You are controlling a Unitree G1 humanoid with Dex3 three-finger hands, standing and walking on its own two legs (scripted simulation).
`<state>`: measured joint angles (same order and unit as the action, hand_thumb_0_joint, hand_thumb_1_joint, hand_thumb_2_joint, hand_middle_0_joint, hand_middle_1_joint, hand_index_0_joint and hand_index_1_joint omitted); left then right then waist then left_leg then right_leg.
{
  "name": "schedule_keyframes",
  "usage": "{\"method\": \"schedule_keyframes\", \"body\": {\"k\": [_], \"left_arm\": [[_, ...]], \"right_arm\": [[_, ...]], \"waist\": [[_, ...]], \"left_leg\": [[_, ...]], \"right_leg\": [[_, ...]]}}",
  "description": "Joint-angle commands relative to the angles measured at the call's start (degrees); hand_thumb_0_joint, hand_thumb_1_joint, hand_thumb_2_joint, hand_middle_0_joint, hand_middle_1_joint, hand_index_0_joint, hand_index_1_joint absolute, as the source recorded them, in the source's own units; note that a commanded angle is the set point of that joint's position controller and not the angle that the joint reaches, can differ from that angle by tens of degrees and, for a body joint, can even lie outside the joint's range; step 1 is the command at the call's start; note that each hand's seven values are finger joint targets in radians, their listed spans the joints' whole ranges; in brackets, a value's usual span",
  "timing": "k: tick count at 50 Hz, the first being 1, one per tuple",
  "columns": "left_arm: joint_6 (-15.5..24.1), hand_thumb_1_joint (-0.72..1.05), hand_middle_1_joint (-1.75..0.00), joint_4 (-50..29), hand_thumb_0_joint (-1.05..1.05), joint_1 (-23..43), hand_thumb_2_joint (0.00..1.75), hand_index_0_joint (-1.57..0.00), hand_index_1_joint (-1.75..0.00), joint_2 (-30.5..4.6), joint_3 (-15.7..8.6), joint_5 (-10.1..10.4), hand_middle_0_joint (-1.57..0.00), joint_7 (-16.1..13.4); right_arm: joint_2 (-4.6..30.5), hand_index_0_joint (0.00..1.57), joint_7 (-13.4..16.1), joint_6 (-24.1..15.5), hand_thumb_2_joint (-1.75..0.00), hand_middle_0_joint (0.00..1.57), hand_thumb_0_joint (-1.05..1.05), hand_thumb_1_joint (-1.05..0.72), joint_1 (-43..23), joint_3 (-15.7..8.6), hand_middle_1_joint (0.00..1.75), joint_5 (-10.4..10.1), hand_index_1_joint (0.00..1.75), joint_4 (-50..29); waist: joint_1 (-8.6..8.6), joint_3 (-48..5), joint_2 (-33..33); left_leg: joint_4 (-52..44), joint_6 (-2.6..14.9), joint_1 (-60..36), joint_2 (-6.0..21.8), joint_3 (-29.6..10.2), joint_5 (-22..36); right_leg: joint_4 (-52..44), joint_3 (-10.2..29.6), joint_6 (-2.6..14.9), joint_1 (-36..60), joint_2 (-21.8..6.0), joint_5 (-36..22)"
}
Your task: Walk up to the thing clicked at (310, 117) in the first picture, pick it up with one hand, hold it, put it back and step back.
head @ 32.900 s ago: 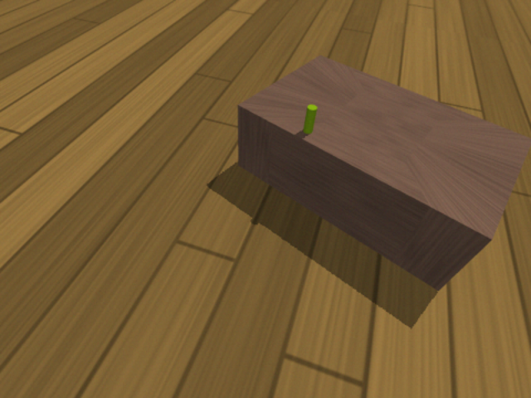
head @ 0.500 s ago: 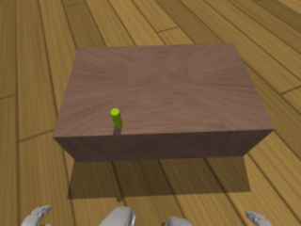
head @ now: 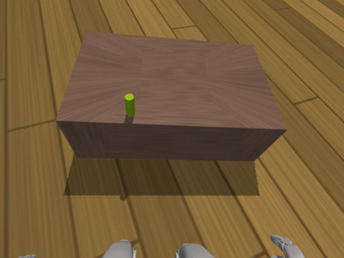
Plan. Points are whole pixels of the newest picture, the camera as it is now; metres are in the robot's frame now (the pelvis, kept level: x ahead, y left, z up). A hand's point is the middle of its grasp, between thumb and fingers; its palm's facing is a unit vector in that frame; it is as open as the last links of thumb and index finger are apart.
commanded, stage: step back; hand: left
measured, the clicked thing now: (129, 105) +0.74 +0.18 -0.31
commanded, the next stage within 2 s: none
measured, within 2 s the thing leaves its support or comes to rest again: neither
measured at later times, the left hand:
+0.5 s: hand out of the picture -0.04 +0.25 -0.15, palm faces +0.06 -0.90 -0.42, open 7.4 cm
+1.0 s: hand out of the picture -0.28 +0.20 -0.13, palm faces +0.03 -0.89 -0.45, open 7.4 cm
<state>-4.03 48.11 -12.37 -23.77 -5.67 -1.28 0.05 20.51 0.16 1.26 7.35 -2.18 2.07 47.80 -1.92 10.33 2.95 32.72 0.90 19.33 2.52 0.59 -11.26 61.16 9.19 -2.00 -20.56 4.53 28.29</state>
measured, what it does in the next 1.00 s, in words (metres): walks backwards: right foot, then left foot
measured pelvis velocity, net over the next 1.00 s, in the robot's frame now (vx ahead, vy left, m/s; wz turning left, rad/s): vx -0.32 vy -0.08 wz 0.02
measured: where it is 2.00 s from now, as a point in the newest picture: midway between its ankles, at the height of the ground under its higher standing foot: outside the picture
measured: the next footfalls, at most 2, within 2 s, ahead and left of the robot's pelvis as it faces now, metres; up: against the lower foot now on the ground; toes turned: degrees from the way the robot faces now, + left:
right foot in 0.10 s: -0.04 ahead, -0.15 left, +0.00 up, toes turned +1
left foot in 0.48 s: -0.14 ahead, +0.09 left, +0.00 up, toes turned +3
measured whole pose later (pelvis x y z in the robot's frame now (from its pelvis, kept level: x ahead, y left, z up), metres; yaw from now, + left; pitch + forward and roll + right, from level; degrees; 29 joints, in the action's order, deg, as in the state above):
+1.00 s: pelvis -0.32 -0.08 +0.00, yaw +1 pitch -2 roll +2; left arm -1.2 53.3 -13.9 -20.1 -3.4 -2.4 -0.5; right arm 23.2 0.2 4.1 7.8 -2.5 0.9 50.9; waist -2.3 6.4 -2.3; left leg 62.6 -0.3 27.4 -5.1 -9.0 -25.0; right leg 35.7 1.1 1.8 -15.0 -0.4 18.6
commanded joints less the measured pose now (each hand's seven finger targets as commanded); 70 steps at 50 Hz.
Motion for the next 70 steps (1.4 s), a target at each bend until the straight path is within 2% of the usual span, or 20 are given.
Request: {"method": "schedule_keyframes", "body": {"k": [1,5,7,8,12,20,23,24,26,27,30,39,41,43,47,54,58,62,65,70], "left_arm": [[2.4,0.90,-0.30,-4.1,0.00,-0.3,0.90,-0.20,-0.30,-8.0,-1.7,0.1,-0.20,-0.6],[2.8,0.90,-0.30,0.8,0.00,-9.5,0.90,-0.20,-0.30,-8.3,-1.9,-0.5,-0.20,-0.5],[2.8,0.90,-0.30,-2.2,0.00,-3.7,0.90,-0.20,-0.30,-18.0,-4.3,-1.5,-0.20,-0.2],[2.8,0.90,-0.30,-4.5,0.00,1.5,0.90,-0.20,-0.30,-21.8,-5.0,-1.8,-0.20,-0.5],[3.3,0.90,-0.30,-6.5,0.00,10.1,0.90,-0.20,-0.30,-11.4,-2.8,-1.2,-0.20,-1.3],[2.2,0.90,-0.30,-6.7,0.00,1.5,0.90,-0.20,-0.30,-11.0,-2.5,-0.7,-0.20,-2.5],[1.1,0.90,-0.30,-7.9,0.00,5.1,0.90,-0.20,-0.30,-11.2,-1.4,0.2,-0.20,-2.0],[0.9,0.90,-0.30,-8.6,0.00,4.5,0.90,-0.20,-0.30,-9.3,-0.7,0.4,-0.20,-1.7],[0.7,0.90,-0.30,-8.8,0.00,7.8,0.90,-0.20,-0.30,-9.3,-1.4,0.6,-0.20,-2.6],[0.7,0.90,-0.30,-7.9,0.00,8.6,0.90,-0.20,-0.30,-10.8,-1.7,0.0,-0.20,-2.7],[0.7,0.90,-0.30,-4.3,0.00,3.0,0.90,-0.20,-0.30,-9.8,-1.6,1.1,-0.20,-1.7],[4.3,0.90,-0.30,0.0,0.00,-2.6,0.90,-0.20,-0.30,-7.4,-0.6,-0.1,-0.20,-1.7],[4.9,0.90,-0.30,1.3,0.00,-3.3,0.90,-0.20,-0.30,-12.3,-1.9,-1.4,-0.20,-1.9],[4.9,0.90,-0.30,-1.6,0.00,1.7,0.90,-0.20,-0.30,-21.8,-4.0,-1.8,-0.20,-2.1],[5.3,0.90,-0.30,-1.8,0.00,8.0,0.90,-0.20,-0.30,-11.5,-1.7,-0.8,-0.20,-2.3],[5.7,0.90,-0.30,-0.1,0.00,-1.6,0.90,-0.20,-0.30,-13.5,-3.1,-1.7,-0.20,-1.5],[4.9,0.90,-0.30,-0.8,0.00,3.8,0.90,-0.20,-0.30,-13.9,-2.2,-1.1,-0.20,-0.6],[5.1,0.90,-0.30,-0.5,0.00,7.9,0.90,-0.20,-0.30,-12.5,-1.2,-0.5,-0.20,-0.5],[5.8,0.90,-0.30,1.9,0.00,3.1,0.90,-0.20,-0.30,-10.2,-0.6,0.2,-0.20,0.8],[6.6,0.90,-0.30,4.4,0.00,0.2,0.90,-0.20,-0.30,-8.4,-0.4,0.0,-0.20,0.7]], "right_arm": [[16.3,0.20,1.1,-0.3,-0.90,0.20,0.00,-0.90,2.0,-5.2,0.30,-0.1,0.30,-4.6],[16.4,0.20,0.8,1.3,-0.90,0.20,0.00,-0.90,-3.1,-4.7,0.30,-1.1,0.30,-5.6],[11.0,0.20,1.3,1.2,-0.90,0.20,0.00,-0.90,-4.1,-3.5,0.30,-1.9,0.30,-7.4],[13.9,0.20,2.2,1.5,-0.90,0.20,0.00,-0.90,-4.0,-4.7,0.30,-1.4,0.30,-6.4],[12.9,0.20,1.7,0.7,-0.90,0.20,0.00,-0.90,3.8,-3.8,0.30,-2.5,0.30,-1.7],[10.9,0.20,2.0,-0.8,-0.90,0.20,0.00,-0.90,4.2,-2.8,0.30,-0.9,0.30,-2.7],[12.2,0.20,1.8,-0.7,-0.90,0.20,0.00,-0.90,9.6,-4.1,0.30,-0.4,0.30,0.1],[15.3,0.20,1.8,-0.7,-0.90,0.20,0.00,-0.90,9.1,-5.0,0.30,0.2,0.30,-0.3],[23.7,0.20,1.0,-0.3,-0.90,0.20,0.00,-0.90,4.3,-6.0,0.30,0.4,0.30,-2.5],[22.5,0.20,1.2,-0.5,-0.90,0.20,0.00,-0.90,2.1,-6.1,0.30,0.6,0.30,-2.7],[15.2,0.20,1.6,-0.6,-0.90,0.20,0.00,-0.90,-3.8,-3.7,0.30,0.6,0.30,-4.0],[15.8,0.20,0.6,2.0,-0.90,0.20,0.00,-0.90,-1.0,-4.0,0.30,-0.7,0.30,-2.9],[11.9,0.20,0.3,2.1,-0.90,0.20,0.00,-0.90,-1.8,-2.7,0.30,-1.2,0.30,-3.8],[12.6,0.20,1.6,2.2,-0.90,0.20,0.00,-0.90,-4.9,-3.7,0.30,-1.0,0.30,-4.9],[11.9,0.20,1.0,1.7,-0.90,0.20,0.00,-0.90,1.7,-3.0,0.30,-1.8,0.30,0.0],[12.4,0.20,0.0,-0.2,-0.90,0.20,0.00,-0.90,-2.4,-3.4,0.30,0.1,0.30,-0.3],[12.0,0.20,-0.9,-1.6,-0.90,0.20,0.00,-0.90,6.2,-4.1,0.30,0.0,0.30,4.7],[21.0,0.20,-0.5,-2.5,-0.90,0.20,0.00,-0.90,4.9,-5.9,0.30,0.7,0.30,4.0],[14.5,0.20,-0.4,-3.1,-0.90,0.20,0.00,-0.90,-1.3,-3.8,0.30,1.1,0.30,2.6],[15.0,0.20,-0.8,-2.2,-0.90,0.20,0.00,-0.90,-0.6,-4.2,0.30,0.5,0.30,2.8]], "waist": [[3.33,-14.3,-15.1],[-1.09,-15.6,-13.7],[-1.20,-9.3,11.3],[-2.47,-5.7,15.4],[4.16,-6.1,4.9],[-1.27,-14.8,9.6],[1.81,-15.8,6.1],[1.49,-16.5,-1.2],[3.82,-13.5,-16.7],[3.74,-11.3,-14.2],[-0.97,-9.8,-9.2],[0.67,-17.4,-13.2],[0.25,-15.7,-3.2],[-3.23,-9.5,11.4],[3.56,-7.7,1.8],[-3.68,-8.7,7.6],[1.45,-9.7,6.5],[4.69,-4.0,-11.5],[1.01,-1.9,-10.0],[1.25,-5.3,-14.3]], "left_leg": [[-5.8,12.17,-15.1,11.5,-11.4,13.2],[0.5,6.88,-3.9,8.3,-8.9,5.2],[18.0,-0.21,12.7,-8.4,-4.6,-19.8],[31.0,-1.70,7.9,-6.3,-8.8,-24.2],[35.7,-1.03,8.1,-9.8,-10.1,-14.3],[7.1,-1.43,7.0,-3.5,-3.3,-18.0],[-10.9,-0.07,-6.5,-4.0,-0.7,1.1],[-11.0,2.34,-10.7,3.2,-11.7,7.9],[-13.6,16.40,-3.3,21.2,-30.7,17.3],[-14.0,17.52,1.8,21.4,-30.6,15.5],[-9.5,11.61,-1.1,11.1,-12.6,19.4],[3.5,9.01,-14.0,8.5,-8.1,17.1],[11.1,3.94,3.8,1.6,-6.2,-2.0],[28.9,-1.24,9.9,-4.8,-12.1,-24.6],[33.0,-1.13,10.0,-8.4,-11.2,-12.9],[11.9,-2.59,10.5,-3.0,-5.7,-19.6],[-10.0,0.23,-10.1,-4.0,0.9,-10.6],[-23.5,13.54,-3.0,18.4,-35.2,-41.7],[-19.4,8.77,-2.9,9.7,-18.3,-24.9],[-14.5,6.80,0.1,7.4,-11.7,-23.1]], "right_leg": [[-17.5,-5.9,-0.13,-0.3,-3.2,0.6],[-38.4,-8.2,2.92,12.6,-3.7,-14.5],[-44.9,18.7,12.07,5.4,-21.1,-5.9],[-49.2,27.6,19.37,-8.6,-29.7,-3.2],[-37.8,1.1,11.31,-0.7,-15.8,-26.6],[-28.1,3.6,13.43,21.8,-20.1,-45.7],[-22.4,0.7,9.34,11.9,-16.9,-37.1],[-17.9,-1.2,6.32,4.0,-13.0,-26.7],[1.8,-4.3,2.57,-4.3,-1.2,10.5],[7.3,-0.7,2.62,-2.2,-1.9,10.1],[12.2,0.4,3.06,-4.6,0.8,1.4],[-40.3,-11.1,1.48,7.9,-2.6,-12.2],[-40.1,3.6,4.50,16.9,-9.6,-16.7],[-44.8,27.6,19.35,-1.2,-30.4,-14.5],[-35.6,0.4,9.97,5.1,-15.8,-31.6],[-41.5,8.8,13.40,14.6,-20.0,7.2],[-37.9,2.2,10.42,2.8,-18.1,4.1],[-9.1,-6.2,2.83,-10.9,-7.4,4.5],[-15.0,-7.1,3.14,-5.8,-7.3,-2.4],[-29.3,-11.9,2.55,7.0,-4.2,-7.5]]}}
